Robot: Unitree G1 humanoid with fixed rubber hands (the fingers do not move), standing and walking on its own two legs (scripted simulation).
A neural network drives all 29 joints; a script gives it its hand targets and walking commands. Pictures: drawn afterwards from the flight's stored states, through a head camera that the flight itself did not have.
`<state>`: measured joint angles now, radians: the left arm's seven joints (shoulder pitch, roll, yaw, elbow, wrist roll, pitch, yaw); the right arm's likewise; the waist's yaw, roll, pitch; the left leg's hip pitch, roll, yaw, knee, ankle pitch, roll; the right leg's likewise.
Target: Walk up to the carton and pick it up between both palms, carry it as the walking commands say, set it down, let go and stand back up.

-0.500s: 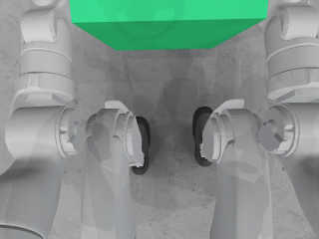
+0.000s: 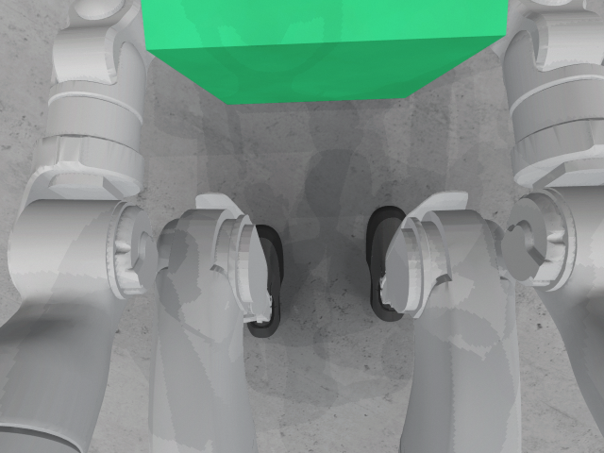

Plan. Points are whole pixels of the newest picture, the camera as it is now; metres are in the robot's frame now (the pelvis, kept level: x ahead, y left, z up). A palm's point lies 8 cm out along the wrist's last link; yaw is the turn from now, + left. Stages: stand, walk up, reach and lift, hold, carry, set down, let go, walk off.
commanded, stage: set down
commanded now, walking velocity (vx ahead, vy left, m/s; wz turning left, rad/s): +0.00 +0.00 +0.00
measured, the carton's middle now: out of the picture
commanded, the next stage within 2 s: none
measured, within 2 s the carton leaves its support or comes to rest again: rests again in 0.48 s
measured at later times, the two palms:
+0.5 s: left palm out of the picture +0.55 +0.18 -0.17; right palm out of the picture +0.55 -0.17 -0.17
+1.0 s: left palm out of the picture +0.55 +0.19 -0.18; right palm out of the picture +0.55 -0.17 -0.18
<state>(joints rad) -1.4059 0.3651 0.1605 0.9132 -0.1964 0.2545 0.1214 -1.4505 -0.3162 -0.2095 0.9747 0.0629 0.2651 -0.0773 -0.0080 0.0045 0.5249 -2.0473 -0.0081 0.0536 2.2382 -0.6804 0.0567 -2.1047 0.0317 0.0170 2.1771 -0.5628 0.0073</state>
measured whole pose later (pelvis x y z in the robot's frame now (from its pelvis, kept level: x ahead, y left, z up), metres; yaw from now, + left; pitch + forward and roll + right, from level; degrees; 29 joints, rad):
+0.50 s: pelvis +0.00 +0.00 -0.02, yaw +0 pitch +28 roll +0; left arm -1.44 0.38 0.16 0.94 -0.17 0.23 0.08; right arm -1.50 -0.34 -0.20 1.04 0.07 0.23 -0.06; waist -0.01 0.00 0.52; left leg -2.10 -0.01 0.05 2.28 -0.67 0.06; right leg -2.16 0.03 0.02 2.22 -0.55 0.01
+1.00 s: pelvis +0.00 +0.00 -0.03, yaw +0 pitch +29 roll -1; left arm -1.46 0.39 0.22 0.95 -0.13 0.22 0.00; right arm -1.52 -0.35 -0.22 1.07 0.07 0.22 -0.02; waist -0.01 0.00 0.52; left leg -2.16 -0.01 0.05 2.31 -0.65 0.06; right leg -2.21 0.03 0.01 2.24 -0.54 0.01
